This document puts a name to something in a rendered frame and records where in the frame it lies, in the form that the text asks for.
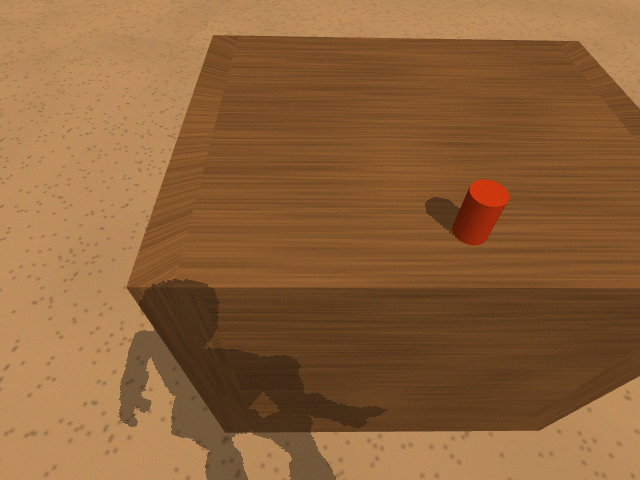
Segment can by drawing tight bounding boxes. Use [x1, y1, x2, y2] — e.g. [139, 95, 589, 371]
[452, 179, 509, 245]

